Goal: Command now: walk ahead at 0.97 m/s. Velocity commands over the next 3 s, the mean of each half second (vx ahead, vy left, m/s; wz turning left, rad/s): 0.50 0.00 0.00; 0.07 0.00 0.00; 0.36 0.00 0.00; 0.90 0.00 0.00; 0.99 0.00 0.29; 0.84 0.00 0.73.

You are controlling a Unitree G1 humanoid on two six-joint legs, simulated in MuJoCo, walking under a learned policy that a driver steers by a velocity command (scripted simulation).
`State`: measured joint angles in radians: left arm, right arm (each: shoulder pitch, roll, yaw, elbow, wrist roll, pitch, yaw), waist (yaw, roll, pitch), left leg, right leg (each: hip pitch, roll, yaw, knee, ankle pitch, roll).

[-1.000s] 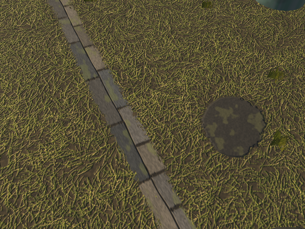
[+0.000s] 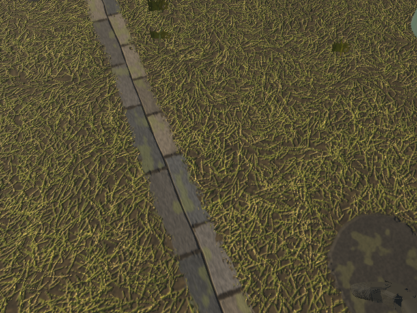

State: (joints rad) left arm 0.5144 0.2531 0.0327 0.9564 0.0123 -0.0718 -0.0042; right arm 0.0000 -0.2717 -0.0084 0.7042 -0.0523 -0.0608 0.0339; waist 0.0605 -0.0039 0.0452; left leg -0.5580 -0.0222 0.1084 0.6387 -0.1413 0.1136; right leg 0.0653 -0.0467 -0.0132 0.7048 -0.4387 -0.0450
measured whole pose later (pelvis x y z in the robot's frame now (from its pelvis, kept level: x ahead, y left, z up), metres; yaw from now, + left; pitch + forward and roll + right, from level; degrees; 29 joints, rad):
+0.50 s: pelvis +0.35 +0.01 +0.01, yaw +2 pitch -1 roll +1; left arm 0.17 0.22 0.00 0.89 0.01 -0.07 0.00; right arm 0.27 -0.22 -0.02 0.99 -0.01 -0.05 -0.02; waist -0.01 0.01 0.13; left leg -0.28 -0.08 -0.06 1.18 -0.48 0.02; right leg -0.42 0.06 -0.08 0.51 -0.06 -0.11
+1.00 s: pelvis +0.40 +0.05 +0.03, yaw +1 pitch -1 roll +1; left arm 0.27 0.19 0.00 1.06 0.01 0.00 0.01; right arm 0.29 -0.17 0.00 1.11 -0.01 -0.01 -0.04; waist 0.02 -0.02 -0.01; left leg -0.16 -0.04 0.00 0.41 -0.23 0.02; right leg -0.28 0.02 -0.03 0.39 -0.10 -0.04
